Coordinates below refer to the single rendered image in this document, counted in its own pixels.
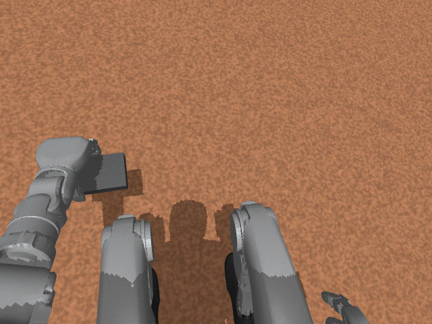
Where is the left robot hand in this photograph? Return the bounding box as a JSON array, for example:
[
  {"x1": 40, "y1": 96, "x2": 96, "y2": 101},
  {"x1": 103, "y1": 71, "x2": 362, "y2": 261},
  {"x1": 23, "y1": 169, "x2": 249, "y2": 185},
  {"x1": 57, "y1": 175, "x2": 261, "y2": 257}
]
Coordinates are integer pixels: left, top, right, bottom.
[{"x1": 36, "y1": 136, "x2": 101, "y2": 202}]

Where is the right robot hand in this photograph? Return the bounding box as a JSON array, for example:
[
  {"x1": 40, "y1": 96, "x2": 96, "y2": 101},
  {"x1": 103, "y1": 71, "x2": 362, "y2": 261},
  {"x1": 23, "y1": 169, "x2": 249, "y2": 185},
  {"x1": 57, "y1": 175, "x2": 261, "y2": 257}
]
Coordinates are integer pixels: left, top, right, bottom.
[{"x1": 321, "y1": 292, "x2": 370, "y2": 324}]

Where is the left robot arm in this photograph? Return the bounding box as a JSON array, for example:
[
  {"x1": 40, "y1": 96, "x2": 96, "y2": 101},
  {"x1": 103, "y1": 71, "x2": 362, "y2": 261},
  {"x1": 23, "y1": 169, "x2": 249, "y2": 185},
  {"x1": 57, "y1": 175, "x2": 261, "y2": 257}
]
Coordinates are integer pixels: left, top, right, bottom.
[{"x1": 0, "y1": 165, "x2": 77, "y2": 324}]

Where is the small box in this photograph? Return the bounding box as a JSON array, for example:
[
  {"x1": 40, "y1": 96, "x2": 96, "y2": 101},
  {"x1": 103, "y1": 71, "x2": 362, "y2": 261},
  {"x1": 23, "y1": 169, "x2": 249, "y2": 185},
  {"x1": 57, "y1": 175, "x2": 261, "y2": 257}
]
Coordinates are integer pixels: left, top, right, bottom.
[{"x1": 76, "y1": 153, "x2": 128, "y2": 195}]

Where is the right robot foot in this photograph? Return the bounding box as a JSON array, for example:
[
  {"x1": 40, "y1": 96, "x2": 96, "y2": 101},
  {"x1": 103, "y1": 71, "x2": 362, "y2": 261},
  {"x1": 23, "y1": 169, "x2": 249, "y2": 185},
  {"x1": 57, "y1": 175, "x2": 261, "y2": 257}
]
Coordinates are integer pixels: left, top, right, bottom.
[{"x1": 225, "y1": 252, "x2": 254, "y2": 324}]

